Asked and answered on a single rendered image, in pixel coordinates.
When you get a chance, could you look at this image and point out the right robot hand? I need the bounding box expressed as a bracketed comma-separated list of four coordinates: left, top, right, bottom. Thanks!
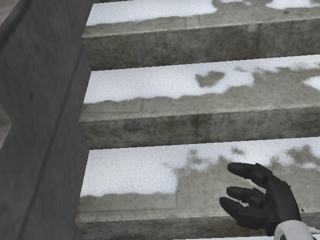
[219, 162, 304, 237]

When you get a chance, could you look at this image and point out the right robot forearm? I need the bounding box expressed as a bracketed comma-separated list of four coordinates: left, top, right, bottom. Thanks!
[273, 220, 317, 240]

